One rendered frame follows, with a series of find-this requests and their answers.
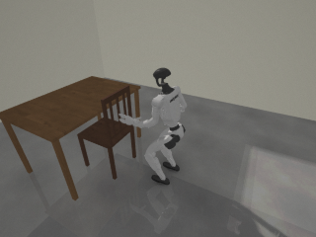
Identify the robot left upper arm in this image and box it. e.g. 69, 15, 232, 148
151, 95, 164, 126

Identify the table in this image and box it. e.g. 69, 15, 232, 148
0, 76, 141, 200

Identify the left robot hand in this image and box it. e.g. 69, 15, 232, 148
118, 114, 142, 125

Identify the left robot shin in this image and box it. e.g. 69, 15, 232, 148
144, 153, 166, 181

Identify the robot right foot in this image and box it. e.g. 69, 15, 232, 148
163, 162, 180, 172

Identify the left robot forearm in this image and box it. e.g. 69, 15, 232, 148
132, 119, 154, 128

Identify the robot right upper arm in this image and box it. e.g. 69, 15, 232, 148
171, 86, 188, 111

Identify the chair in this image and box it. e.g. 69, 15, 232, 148
77, 85, 136, 180

